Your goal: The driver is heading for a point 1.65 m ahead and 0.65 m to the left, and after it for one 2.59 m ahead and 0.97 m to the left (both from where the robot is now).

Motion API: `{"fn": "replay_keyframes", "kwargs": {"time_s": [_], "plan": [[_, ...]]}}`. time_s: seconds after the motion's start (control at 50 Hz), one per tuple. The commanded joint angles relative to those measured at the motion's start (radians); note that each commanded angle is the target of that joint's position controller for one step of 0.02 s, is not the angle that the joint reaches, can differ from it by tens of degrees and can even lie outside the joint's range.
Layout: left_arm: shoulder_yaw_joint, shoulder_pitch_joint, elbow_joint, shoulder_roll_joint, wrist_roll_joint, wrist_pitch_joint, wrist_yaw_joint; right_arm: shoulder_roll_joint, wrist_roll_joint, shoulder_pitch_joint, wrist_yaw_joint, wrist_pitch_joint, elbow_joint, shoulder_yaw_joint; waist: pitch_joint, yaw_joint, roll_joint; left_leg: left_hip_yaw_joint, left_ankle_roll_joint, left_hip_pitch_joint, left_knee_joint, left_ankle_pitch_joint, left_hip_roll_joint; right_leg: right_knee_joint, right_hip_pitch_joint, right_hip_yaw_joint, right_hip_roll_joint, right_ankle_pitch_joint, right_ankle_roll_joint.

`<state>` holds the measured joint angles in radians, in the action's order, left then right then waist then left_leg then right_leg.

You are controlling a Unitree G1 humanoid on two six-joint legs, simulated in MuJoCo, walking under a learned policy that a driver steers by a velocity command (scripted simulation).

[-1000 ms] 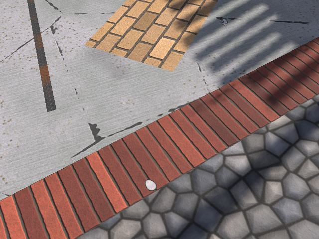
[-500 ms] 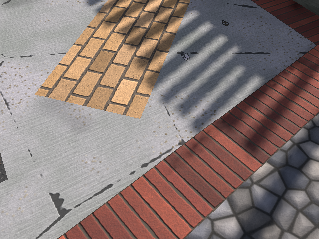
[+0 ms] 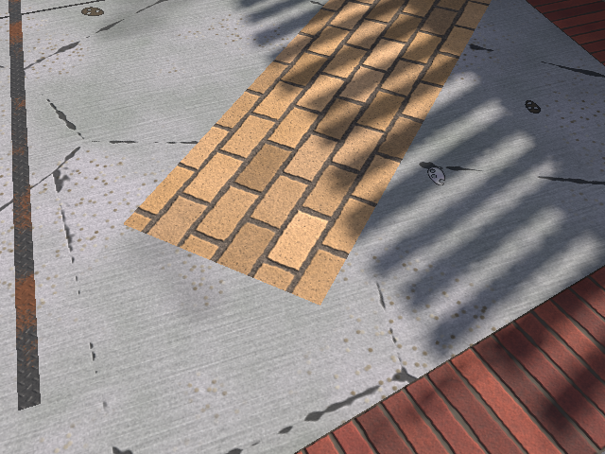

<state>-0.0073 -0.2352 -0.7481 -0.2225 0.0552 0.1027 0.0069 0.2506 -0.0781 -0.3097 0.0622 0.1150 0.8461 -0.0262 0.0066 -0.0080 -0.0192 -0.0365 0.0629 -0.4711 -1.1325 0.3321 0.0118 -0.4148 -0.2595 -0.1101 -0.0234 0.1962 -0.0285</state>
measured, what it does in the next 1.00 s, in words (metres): goes down, turning left: left foot, then right foot 0.11 m lower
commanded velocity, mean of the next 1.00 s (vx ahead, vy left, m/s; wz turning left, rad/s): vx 0.50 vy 0.00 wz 0.55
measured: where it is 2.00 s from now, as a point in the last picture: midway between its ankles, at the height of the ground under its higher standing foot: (150, 284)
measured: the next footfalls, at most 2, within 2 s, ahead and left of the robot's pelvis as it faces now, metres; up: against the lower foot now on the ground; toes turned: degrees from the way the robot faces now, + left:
left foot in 0.34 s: +0.34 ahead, +0.16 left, +0.00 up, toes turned +13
right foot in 0.82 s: +0.69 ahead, +0.06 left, -0.11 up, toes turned +30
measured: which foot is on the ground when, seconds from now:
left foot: up 0.00-0.32, down 0.34-0.84, up 0.86-1.00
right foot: down 0.00-0.34, up 0.36-0.80, down 0.82-1.00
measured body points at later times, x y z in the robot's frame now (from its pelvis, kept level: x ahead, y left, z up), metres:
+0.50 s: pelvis +0.29 +0.08 -0.02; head +0.30 +0.08 +0.43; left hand +0.33 +0.35 -0.14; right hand +0.40 -0.18 -0.15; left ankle +0.30 +0.15 -0.74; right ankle +0.26 -0.09 -0.65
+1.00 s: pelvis +0.59 +0.13 -0.12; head +0.60 +0.13 +0.33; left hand +0.48 +0.37 -0.25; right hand +0.79 -0.05 -0.25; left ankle +0.49 +0.21 -0.65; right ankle +0.65 +0.04 -0.85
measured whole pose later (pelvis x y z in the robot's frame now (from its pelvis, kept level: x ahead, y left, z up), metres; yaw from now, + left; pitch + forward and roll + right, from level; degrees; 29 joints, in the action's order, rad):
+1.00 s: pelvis +0.59 +0.13 -0.12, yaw +35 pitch +1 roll -1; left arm 0.02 -0.34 -0.90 -0.23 -0.01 0.09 0.00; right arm 0.25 0.05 -0.34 -0.04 0.02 0.79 -0.03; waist 0.02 -0.02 -0.04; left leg -0.05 0.02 -0.76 -1.73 0.42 -0.01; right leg -0.54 -0.27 -0.09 0.01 0.29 -0.02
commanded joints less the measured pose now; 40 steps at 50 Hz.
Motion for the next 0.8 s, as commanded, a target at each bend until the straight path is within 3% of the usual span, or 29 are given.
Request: {"fn": "replay_keyframes", "kwargs": {"time_s": [0.02,0.1,0.14,0.2,0.24,0.26,0.28,0.32,0.34,0.36,0.38,0.4,0.42,0.44,0.46,0.48,0.5,0.52,0.54,0.58,0.6,0.62,0.66,0.68,0.7,0.74,0.76,0.78,0.8], "plan": [[0.018,-0.057,0.025,-0.051,0.011,0.011,0.019,0.000,0.006,0.039,0.011,-0.002,-0.065,0.005,0.022,0.012,0.091,-0.044,-0.010,-0.227,0.042,-0.059,0.098,0.281,0.214,0.221,-0.290,-0.162,-0.203],[0.040,-0.098,-0.018,-0.102,0.042,0.024,0.007,-0.017,0.021,0.140,0.049,-0.018,-0.079,0.021,-0.027,0.023,0.064,0.015,-0.031,-0.242,0.263,-0.299,0.101,0.323,0.178,0.019,-0.257,-0.341,-0.201],[0.041,-0.132,-0.049,-0.108,0.045,0.024,-0.010,0.000,0.022,0.180,0.056,-0.027,-0.092,0.020,-0.040,0.027,0.065,0.025,-0.020,-0.204,0.350,-0.386,0.089,0.317,0.161,-0.045,-0.253,-0.397,-0.192],[0.042,-0.153,-0.083,-0.129,0.053,0.026,-0.032,0.037,0.021,0.224,0.047,-0.040,-0.115,0.004,-0.063,0.017,0.091,0.032,-0.001,-0.157,0.390,-0.426,0.060,0.295,0.171,-0.093,-0.259,-0.394,-0.167],[0.046,-0.164,-0.102,-0.144,0.045,0.024,-0.033,0.061,0.018,0.258,0.036,-0.039,-0.130,-0.008,-0.083,0.017,0.089,0.038,0.016,-0.173,0.438,-0.373,0.042,0.267,0.250,-0.105,-0.274,-0.406,-0.150],[0.048,-0.178,-0.101,-0.159,0.053,0.023,-0.030,0.066,0.010,0.265,0.033,-0.034,-0.137,-0.012,-0.074,0.019,0.096,0.079,0.024,-0.112,0.395,-0.345,0.010,0.239,0.248,-0.123,-0.267,-0.443,-0.146],[0.056,-0.167,-0.104,-0.185,0.050,0.023,-0.026,0.088,0.014,0.259,0.027,-0.028,-0.143,-0.023,-0.072,-0.003,0.104,0.089,0.034,-0.073,0.405,-0.270,-0.013,0.192,0.265,-0.137,-0.275,-0.570,-0.138],[0.074,-0.141,-0.105,-0.251,0.047,0.022,-0.021,0.142,0.042,0.168,0.017,-0.005,-0.123,-0.047,-0.044,-0.067,0.100,0.155,0.062,0.114,0.481,-0.234,-0.100,0.003,0.253,-0.198,-0.254,-0.842,-0.100],[0.075,-0.178,-0.122,-0.265,0.060,0.020,-0.029,0.185,0.052,0.052,0.003,0.010,-0.089,-0.070,0.015,-0.100,0.079,0.169,0.096,0.313,0.507,-0.280,-0.155,-0.197,0.184,-0.213,-0.226,-0.879,-0.068],[0.042,-0.290,-0.132,-0.164,0.104,0.022,-0.045,0.241,0.039,-0.129,-0.034,0.012,-0.048,-0.099,0.197,-0.098,-0.054,-0.011,0.232,0.726,0.382,-0.554,-0.081,-0.533,-0.099,-0.189,-0.189,-0.556,0.017],[-0.013,-0.387,-0.106,-0.026,0.113,0.030,-0.087,0.263,0.032,-0.302,-0.053,-0.002,-0.011,-0.092,0.475,-0.094,-0.185,-0.517,0.465,1.121,0.544,-0.469,0.181,-0.819,-0.368,-0.075,-0.022,0.392,0.100],[0.005,-0.088,-0.055,-0.096,0.016,0.029,-0.105,0.211,0.024,-0.414,-0.046,0.008,0.041,-0.087,0.244,-0.260,-0.035,-0.680,0.383,1.034,0.730,-0.294,0.221,-0.978,-0.632,0.113,0.053,0.390,0.066],[0.009,0.089,0.008,-0.108,-0.013,0.034,-0.090,0.227,0.041,-0.351,-0.044,0.030,0.047,-0.095,0.026,-0.251,-0.036,-0.597,0.311,0.834,0.766,-0.195,0.219,-1.025,-0.759,0.200,-0.002,0.340,0.042],[0.019,0.097,0.018,-0.151,0.012,0.033,-0.060,0.167,0.054,-0.252,-0.037,0.038,0.047,-0.070,0.019,-0.183,-0.022,-0.563,0.309,0.639,0.770,-0.151,0.202,-0.999,-0.678,0.240,-0.044,0.284,0.040],[0.006,0.054,0.020,-0.125,0.045,0.027,-0.035,0.096,0.045,-0.174,-0.022,0.043,0.044,-0.035,0.022,-0.095,-0.019,-0.510,0.306,0.442,0.775,-0.158,0.186,-0.938,-0.560,0.258,-0.072,0.212,0.026],[-0.005,0.018,0.011,-0.093,0.055,0.010,-0.017,0.053,0.031,-0.066,-0.006,0.042,0.014,-0.010,-0.023,-0.008,0.011,-0.465,0.295,0.210,0.806,-0.159,0.170,-0.893,-0.439,0.256,-0.091,0.166,0.020],[-0.009,-0.009,0.010,-0.083,0.051,-0.011,-0.010,0.039,0.029,0.031,0.000,0.041,-0.022,0.001,-0.026,0.042,0.007,-0.443,0.295,0.070,0.851,-0.137,0.150,-0.855,-0.367,0.245,-0.095,0.172,0.023],[-0.007,-0.011,0.018,-0.099,0.043,-0.025,-0.007,0.046,0.033,0.080,0.001,0.045,-0.043,0.001,-0.017,0.057,0.003,-0.411,0.285,0.004,0.879,-0.091,0.125,-0.797,-0.346,0.228,-0.092,0.159,0.031],[-0.006,-0.004,0.032,-0.111,0.036,-0.033,-0.007,0.071,0.032,0.104,-0.001,0.046,-0.061,-0.001,-0.021,0.061,0.022,-0.361,0.264,-0.065,0.885,-0.106,0.097,-0.699,-0.304,0.202,-0.093,0.120,0.046],[-0.040,0.057,0.069,-0.033,0.032,-0.040,-0.020,0.127,0.011,0.072,0.003,0.044,-0.056,-0.016,-0.029,0.040,0.038,-0.241,0.217,-0.219,0.863,-0.142,0.003,-0.480,-0.102,0.113,-0.063,0.007,0.057],[-0.053,0.037,0.069,-0.010,0.050,-0.036,-0.035,0.136,-0.007,0.040,0.004,0.041,-0.053,-0.016,-0.014,0.033,0.008,-0.224,0.200,-0.280,0.786,-0.132,-0.021,-0.567,-0.020,0.108,-0.058,-0.213,0.043],[-0.051,0.060,0.079,-0.027,0.046,-0.030,-0.045,0.103,-0.021,-0.010,-0.003,0.047,-0.034,-0.010,-0.021,0.008,0.028,-0.285,0.201,-0.165,0.706,-0.081,0.000,-0.499,-0.142,0.212,-0.088,-0.371,0.051],[-0.037,0.173,0.120,-0.083,0.051,-0.020,-0.050,0.102,0.015,-0.185,-0.024,0.046,-0.003,-0.011,-0.029,-0.098,0.007,-0.362,0.227,0.151,0.571,-0.026,0.006,-0.321,-0.400,0.191,-0.049,-0.389,0.070],[-0.044,0.228,0.117,-0.079,0.046,-0.023,-0.051,0.074,0.030,-0.238,-0.031,0.036,0.012,-0.006,-0.041,-0.150,0.038,-0.339,0.194,0.209,0.499,0.089,-0.023,-0.085,-0.419,0.194,-0.049,-0.481,0.078],[-0.052,0.281,0.135,-0.056,0.038,-0.032,-0.049,0.091,0.026,-0.297,-0.018,0.023,0.035,-0.003,-0.056,-0.169,0.017,-0.355,0.203,0.137,0.489,0.129,-0.029,-0.042,-0.313,0.141,-0.023,-0.510,0.083],[-0.052,0.311,0.155,-0.057,0.024,-0.035,-0.052,0.127,0.016,-0.301,0.016,0.003,0.037,-0.007,-0.092,-0.153,-0.019,-0.439,0.213,0.027,0.457,0.189,-0.015,-0.016,-0.148,0.140,-0.009,-0.493,0.075],[-0.045,0.286,0.143,-0.073,0.024,-0.034,-0.049,0.137,0.025,-0.281,0.021,-0.002,0.029,-0.007,-0.111,-0.125,-0.006,-0.467,0.197,0.041,0.406,0.207,-0.020,0.057,-0.106,0.151,-0.016,-0.508,0.061],[-0.029,0.215,0.110,-0.102,0.019,-0.029,-0.043,0.140,0.036,-0.260,0.020,-0.008,0.024,-0.005,-0.110,-0.083,0.014,-0.477,0.169,0.048,0.332,0.204,-0.039,0.123,-0.018,0.138,-0.027,-0.547,0.040],[-0.003,0.074,0.065,-0.147,0.011,-0.016,-0.036,0.144,0.030,-0.245,0.025,-0.008,0.021,0.003,-0.080,-0.009,0.011,-0.478,0.128,-0.013,0.226,0.134,-0.061,0.070,0.168,0.114,-0.048,-0.550,-0.002]]}}
Keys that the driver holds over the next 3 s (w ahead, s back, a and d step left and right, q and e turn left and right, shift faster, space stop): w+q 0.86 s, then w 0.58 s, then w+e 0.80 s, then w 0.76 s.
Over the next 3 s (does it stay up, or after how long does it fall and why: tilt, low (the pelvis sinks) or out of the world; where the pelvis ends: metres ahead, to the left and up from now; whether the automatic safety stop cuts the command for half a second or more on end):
stays up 1.56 0.55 -0.11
